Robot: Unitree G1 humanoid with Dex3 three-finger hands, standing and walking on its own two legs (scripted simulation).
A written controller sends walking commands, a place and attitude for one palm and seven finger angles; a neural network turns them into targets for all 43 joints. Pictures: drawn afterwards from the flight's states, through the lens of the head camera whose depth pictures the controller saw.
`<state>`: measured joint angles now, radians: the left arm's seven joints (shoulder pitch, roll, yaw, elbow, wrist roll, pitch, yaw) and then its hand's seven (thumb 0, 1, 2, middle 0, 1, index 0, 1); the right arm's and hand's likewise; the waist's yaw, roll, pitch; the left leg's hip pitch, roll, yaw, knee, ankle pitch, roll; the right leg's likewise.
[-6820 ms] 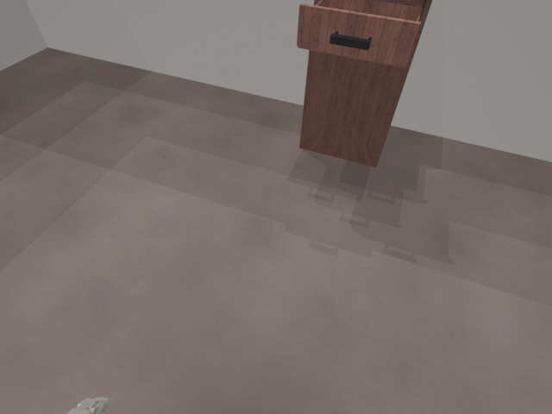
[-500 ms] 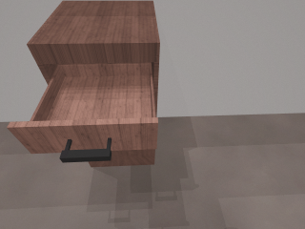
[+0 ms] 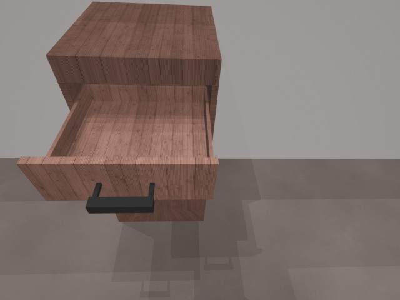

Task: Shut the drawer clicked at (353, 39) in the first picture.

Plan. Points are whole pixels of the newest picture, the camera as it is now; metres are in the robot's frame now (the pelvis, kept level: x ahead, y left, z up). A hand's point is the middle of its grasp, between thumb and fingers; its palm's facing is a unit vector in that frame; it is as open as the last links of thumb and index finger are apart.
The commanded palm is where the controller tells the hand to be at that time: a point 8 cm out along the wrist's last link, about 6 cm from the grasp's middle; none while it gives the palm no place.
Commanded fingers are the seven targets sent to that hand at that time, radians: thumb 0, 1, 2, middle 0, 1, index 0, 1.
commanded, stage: look again from close up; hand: left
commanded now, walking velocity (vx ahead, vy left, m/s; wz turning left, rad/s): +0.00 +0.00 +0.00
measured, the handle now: (123, 195) +0.32 +0.19 +0.02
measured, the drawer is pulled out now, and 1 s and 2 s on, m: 0.30 0.30 0.30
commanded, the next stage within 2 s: raise the hand and make a fist in 0.22 s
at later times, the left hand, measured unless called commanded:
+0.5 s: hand (87, 284) +0.16 +0.22 -0.02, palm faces +0.24 -0.97 -0.10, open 7.1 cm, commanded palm +0.09 +0.25 -0.04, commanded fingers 0.00 0.90 0.90 -0.40 -0.52 -0.40 -0.52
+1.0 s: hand (115, 285) +0.15 +0.16 +0.01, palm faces +0.03 -1.00 -0.01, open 4.6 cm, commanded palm +0.11 +0.22 +0.02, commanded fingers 0.00 0.90 0.90 -0.90 -1.06 -0.90 -1.06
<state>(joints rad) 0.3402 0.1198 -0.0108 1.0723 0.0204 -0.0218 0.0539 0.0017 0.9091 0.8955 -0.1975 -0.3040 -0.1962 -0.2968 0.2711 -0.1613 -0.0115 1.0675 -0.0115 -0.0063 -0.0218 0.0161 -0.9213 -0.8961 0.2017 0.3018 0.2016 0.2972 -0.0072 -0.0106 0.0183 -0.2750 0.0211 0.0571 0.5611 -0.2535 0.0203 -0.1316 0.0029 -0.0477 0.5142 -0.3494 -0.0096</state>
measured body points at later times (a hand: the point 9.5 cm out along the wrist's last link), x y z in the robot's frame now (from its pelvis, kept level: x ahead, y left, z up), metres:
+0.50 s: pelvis -0.02 +0.04 -0.01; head -0.02 +0.05 +0.44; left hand +0.14 +0.27 -0.01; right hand +0.09 -0.20 -0.11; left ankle +0.03 +0.11 -0.73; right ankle -0.02 -0.08 -0.73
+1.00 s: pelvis -0.02 +0.01 -0.07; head +0.01 +0.01 +0.38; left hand +0.14 +0.21 +0.01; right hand +0.19 -0.18 -0.13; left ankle +0.03 +0.10 -0.73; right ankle -0.02 -0.08 -0.73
